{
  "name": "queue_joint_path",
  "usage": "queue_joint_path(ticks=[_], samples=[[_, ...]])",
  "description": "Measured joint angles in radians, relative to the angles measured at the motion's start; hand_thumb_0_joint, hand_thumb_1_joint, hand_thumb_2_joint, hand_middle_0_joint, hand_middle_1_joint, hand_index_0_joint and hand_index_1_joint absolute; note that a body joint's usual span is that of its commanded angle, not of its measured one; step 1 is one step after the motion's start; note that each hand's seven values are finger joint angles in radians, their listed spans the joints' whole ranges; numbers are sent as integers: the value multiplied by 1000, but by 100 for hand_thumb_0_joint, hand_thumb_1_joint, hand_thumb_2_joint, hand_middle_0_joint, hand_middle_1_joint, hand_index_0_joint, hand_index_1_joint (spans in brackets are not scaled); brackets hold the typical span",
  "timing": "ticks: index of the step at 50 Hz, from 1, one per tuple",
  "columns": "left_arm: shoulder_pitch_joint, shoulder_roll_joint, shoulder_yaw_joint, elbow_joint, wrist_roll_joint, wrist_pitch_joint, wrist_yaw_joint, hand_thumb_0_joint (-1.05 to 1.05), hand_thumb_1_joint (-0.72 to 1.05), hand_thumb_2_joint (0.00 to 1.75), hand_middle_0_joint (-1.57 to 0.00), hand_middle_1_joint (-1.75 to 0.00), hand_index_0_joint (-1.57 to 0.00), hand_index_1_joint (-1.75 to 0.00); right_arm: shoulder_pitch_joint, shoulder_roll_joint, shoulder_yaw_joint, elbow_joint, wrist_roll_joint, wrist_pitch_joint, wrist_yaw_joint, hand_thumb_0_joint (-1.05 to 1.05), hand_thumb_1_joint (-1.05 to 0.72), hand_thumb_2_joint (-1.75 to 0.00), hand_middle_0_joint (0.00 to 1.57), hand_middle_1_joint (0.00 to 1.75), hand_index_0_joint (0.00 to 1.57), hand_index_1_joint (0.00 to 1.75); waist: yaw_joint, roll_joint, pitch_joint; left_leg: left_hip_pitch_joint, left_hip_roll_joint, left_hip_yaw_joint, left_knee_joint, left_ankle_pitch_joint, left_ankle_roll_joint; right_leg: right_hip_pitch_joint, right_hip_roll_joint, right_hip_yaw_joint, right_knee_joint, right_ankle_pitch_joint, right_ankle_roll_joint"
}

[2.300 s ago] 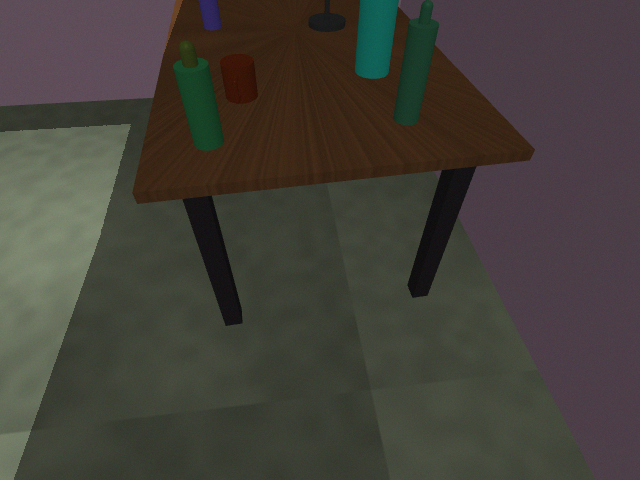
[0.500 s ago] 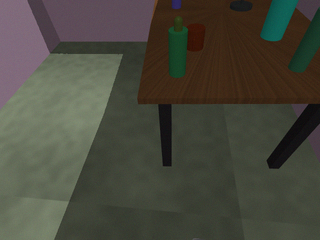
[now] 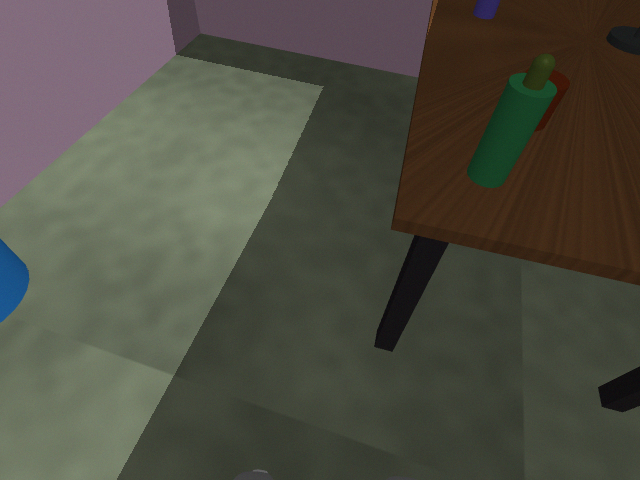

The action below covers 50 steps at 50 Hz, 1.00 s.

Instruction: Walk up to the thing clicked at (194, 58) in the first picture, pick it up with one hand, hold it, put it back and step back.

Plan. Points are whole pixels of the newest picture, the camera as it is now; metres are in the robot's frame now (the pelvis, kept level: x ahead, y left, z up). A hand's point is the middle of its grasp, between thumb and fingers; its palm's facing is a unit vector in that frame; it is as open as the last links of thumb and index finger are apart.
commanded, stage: walk up
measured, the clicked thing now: (512, 123) +0.65 -0.29 +0.09
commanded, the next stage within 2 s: stand in 1.80 s
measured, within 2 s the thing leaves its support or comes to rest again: neither
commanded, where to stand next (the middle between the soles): +0.04 -0.04 m, yaw -4 degrees
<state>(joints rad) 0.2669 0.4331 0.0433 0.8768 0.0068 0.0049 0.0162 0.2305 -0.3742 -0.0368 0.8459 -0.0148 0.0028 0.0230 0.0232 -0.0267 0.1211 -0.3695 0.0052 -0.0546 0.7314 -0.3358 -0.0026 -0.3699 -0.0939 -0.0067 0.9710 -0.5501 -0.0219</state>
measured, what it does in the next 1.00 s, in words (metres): steps on the spot: right foot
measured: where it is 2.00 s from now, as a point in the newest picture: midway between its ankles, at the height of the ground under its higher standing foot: outside the picture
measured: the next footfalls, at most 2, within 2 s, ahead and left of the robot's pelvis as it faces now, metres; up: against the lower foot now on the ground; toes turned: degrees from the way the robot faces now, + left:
right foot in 0.22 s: +0.05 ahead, -0.13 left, +0.00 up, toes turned -3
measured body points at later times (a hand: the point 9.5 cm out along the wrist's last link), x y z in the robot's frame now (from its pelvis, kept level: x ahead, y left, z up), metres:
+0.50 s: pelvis -0.01 -0.01 +0.00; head +0.03 -0.01 +0.45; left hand +0.11 +0.31 -0.11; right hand +0.08 -0.33 -0.11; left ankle +0.03 +0.12 -0.72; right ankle +0.01 -0.13 -0.72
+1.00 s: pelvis -0.01 -0.02 +0.02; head +0.00 -0.01 +0.47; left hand +0.09 +0.28 -0.11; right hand +0.03 -0.34 -0.10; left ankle +0.03 +0.12 -0.72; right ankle +0.01 -0.13 -0.72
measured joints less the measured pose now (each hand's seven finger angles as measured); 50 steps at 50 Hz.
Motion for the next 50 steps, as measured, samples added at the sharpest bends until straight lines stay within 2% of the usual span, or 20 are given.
queue_joint_path(ticks=[4, 9, 11, 12, 14, 17, 20, 23, 26, 28, 30, 32, 34, 36, 50], samples=[[-34, -22, -11, 17, -15, 3, -1, 1, 90, 89, -21, -30, -20, -30, -22, 17, 23, -4, 1, -23, -20, 1, -90, -90, 20, 30, 20, 30, -5, -30, -12, 17, -7, 13, -20, -2, 8, -12, 34, 20, -38, 31, -8], [-77, -48, -21, 33, -7, 9, -6, 1, 90, 89, -21, -30, -20, -30, -68, 9, 29, -15, 6, -30, -41, 1, -90, -89, 20, 30, 20, 30, -6, -19, 3, 19, 0, 34, 5, -23, 11, 14, 55, -2, -144, 60, -9], [-88, -50, -19, 38, -2, 13, -10, 1, 90, 89, -21, -30, -20, -30, -80, 3, 29, -19, 9, -28, -46, 1, -90, -89, 20, 30, 21, 30, -8, -9, 4, 10, 6, 40, 27, -35, 7, 39, 66, -14, -212, 112, -15], [-95, -54, -16, 43, 2, 11, -11, 1, 90, 89, -21, -30, -20, -30, -87, -3, 28, -17, 12, -25, -49, 1, -90, -89, 20, 30, 21, 30, -9, 7, 8, 7, 15, 36, 42, -42, 2, 52, 77, -18, -243, 176, -2], [-105, -61, -13, 47, 11, 7, -16, 1, 90, 89, -21, -30, -20, -30, -96, -12, 24, -3, 22, -15, -54, 1, -90, -89, 20, 30, 20, 30, -15, 43, 11, 0, 34, 17, 63, -43, 1, 66, 96, -36, -259, 189, 17], [-104, -49, -13, 40, 11, 6, -27, 1, 90, 89, -21, -30, -20, -30, -98, -12, 22, 22, 23, -8, -58, 1, -90, -90, 20, 30, 20, 30, -12, 32, -1, 19, 12, 37, 37, -58, 23, 57, 78, -21, -240, 175, 19], [-117, -41, -11, 41, 14, 22, -31, 1, 90, 89, -21, -30, -20, -30, -88, -17, 17, 47, 13, -21, -52, 1, -90, -90, 20, 30, 20, 30, -14, 21, -9, 35, -4, 50, -8, -12, 5, 45, 61, -8, -228, 176, 23], [-128, -21, -2, 35, 14, 27, -33, 1, 90, 89, -21, -30, -20, -30, -71, -19, 22, 61, 5, -30, -46, 1, -90, -89, 20, 30, 20, 30, -12, 18, -9, 28, 10, 51, -2, -11, 1, 33, 80, 6, -215, 177, -4], [-133, -4, 13, 41, 15, 21, -36, 1, 90, 89, -21, -30, -20, -30, -64, -16, 25, 83, 1, -22, -44, 1, -90, -89, 20, 30, 20, 30, -15, 17, -5, 23, 31, 37, 2, -6, -16, 46, 100, -3, -243, 189, 8], [-127, -3, 11, 43, 15, 16, -41, 1, 90, 89, -20, -30, -20, -30, -63, -17, 24, 97, 3, -14, -44, 1, -90, -89, 20, 30, 20, 30, -21, 14, -7, 21, 30, 27, -6, -10, -5, 47, 103, -9, -257, 203, 2], [-123, -11, 5, 52, 15, 19, -45, 1, 90, 89, -20, -30, -20, -30, -63, -22, 20, 110, 2, -13, -43, 1, -90, -90, 20, 30, 20, 30, -22, 3, -6, 32, 16, 30, -30, -12, 1, 45, 95, 1, -261, 210, -1], [-121, -29, -5, 63, 14, 27, -48, 1, 90, 89, -20, -30, -20, -30, -59, -31, 15, 119, 1, -19, -41, 1, -90, -90, 20, 30, 20, 30, -27, 6, -8, 48, 12, 33, -73, 49, -10, 49, 91, 6, -274, 221, 3], [-122, -46, -12, 72, 16, 32, -51, 1, 90, 89, -20, -30, -20, -30, -54, -37, 12, 130, 0, -21, -40, 1, -90, -90, 20, 30, 20, 30, -30, 13, -12, 56, 15, 33, -94, 60, -20, 57, 93, 6, -296, 236, 5], [-120, -57, -16, 77, 18, 32, -55, 1, 90, 89, -21, -30, -20, -30, -49, -35, 15, 142, -1, -19, -38, 1, -90, -90, 20, 30, 20, 30, -30, 15, -20, 62, 20, 32, -108, 65, -16, 66, 98, 5, -319, 249, 3], [-133, -67, -8, 133, 6, 31, -59, 1, 90, 89, -21, -30, -20, -30, -48, 6, 38, 204, -6, -28, -31, 1, -90, -90, 20, 30, 20, 30, -23, -5, -62, 114, 30, 39, -223, 117, -28, 119, 107, 12, -444, 309, 5]])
